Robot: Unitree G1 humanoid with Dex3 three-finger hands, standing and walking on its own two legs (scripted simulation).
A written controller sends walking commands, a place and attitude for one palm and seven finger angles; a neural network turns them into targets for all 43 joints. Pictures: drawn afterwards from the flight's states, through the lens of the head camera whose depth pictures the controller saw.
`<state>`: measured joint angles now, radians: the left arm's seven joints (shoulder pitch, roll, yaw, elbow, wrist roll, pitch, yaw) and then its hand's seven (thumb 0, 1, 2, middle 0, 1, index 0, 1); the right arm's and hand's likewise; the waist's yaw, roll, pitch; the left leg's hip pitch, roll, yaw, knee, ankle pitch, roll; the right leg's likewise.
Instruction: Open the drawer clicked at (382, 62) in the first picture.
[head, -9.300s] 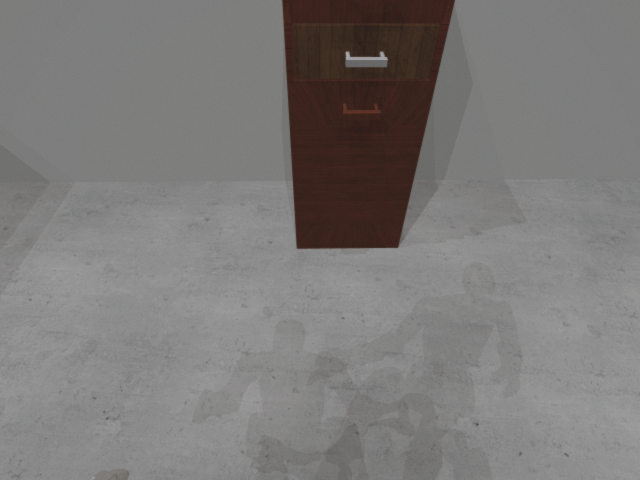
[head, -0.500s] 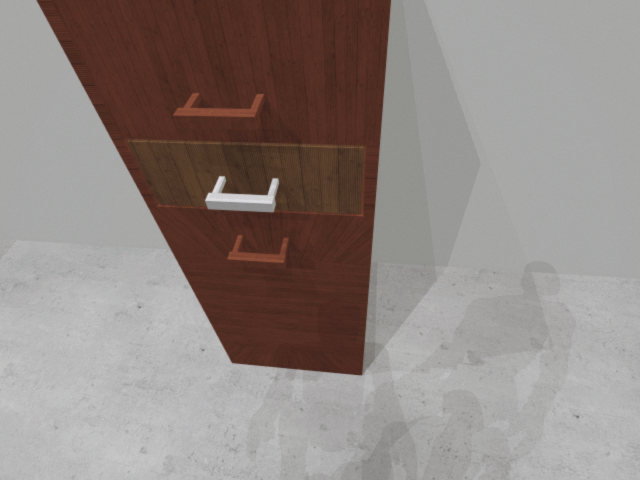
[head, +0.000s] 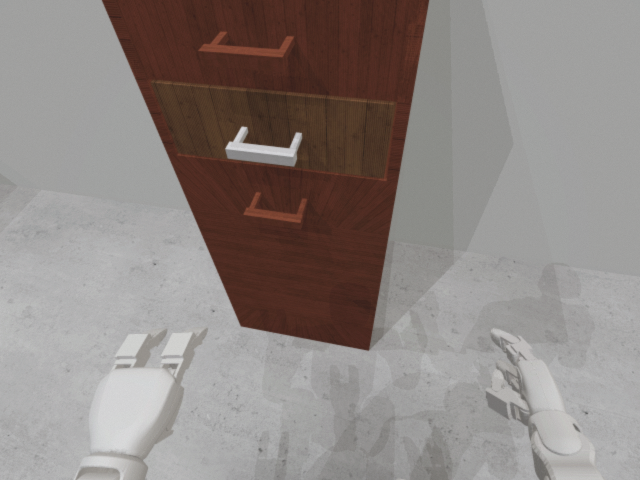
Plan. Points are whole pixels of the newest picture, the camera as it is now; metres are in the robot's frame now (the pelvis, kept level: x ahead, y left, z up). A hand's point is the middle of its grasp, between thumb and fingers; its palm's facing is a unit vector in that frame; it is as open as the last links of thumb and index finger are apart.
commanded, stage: raise the hand with hooked fingers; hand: left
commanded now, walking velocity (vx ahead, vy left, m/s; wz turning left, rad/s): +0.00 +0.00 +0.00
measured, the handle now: (265, 145) +0.57 +0.19 +0.08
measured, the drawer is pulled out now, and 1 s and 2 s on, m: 0.00 0.00 0.00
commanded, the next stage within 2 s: move the hooked fingers above the handle in 1.44 s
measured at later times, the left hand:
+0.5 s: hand (129, 307) +0.26 +0.26 +0.09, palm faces +0.07 -0.09 -0.99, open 11.8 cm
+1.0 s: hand (98, 212) +0.31 +0.28 +0.19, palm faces +0.08 -0.03 -1.00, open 13.8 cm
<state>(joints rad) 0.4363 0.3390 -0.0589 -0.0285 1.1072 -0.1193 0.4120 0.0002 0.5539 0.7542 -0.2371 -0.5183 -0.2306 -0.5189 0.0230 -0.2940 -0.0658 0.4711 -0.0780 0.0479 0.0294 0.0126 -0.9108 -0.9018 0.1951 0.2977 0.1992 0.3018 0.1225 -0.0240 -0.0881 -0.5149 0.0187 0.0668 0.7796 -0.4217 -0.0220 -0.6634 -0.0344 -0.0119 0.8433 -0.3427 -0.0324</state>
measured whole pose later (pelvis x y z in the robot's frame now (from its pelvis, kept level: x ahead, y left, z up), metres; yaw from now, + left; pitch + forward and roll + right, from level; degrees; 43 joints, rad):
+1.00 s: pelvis +0.02 +0.03 +0.04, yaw +2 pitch -1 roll +0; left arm -0.15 0.56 -0.01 -0.06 0.86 -0.02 -0.10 0.00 -0.48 0.31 -0.32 -1.19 -0.31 -1.19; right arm 0.08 -0.25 0.03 0.60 0.00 0.14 0.00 0.01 -0.91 -0.90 0.20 0.30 0.20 0.30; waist 0.11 0.10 0.01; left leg -0.12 -0.01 0.02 0.39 -0.26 0.01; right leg -0.22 -0.05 -0.06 0.41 -0.18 0.01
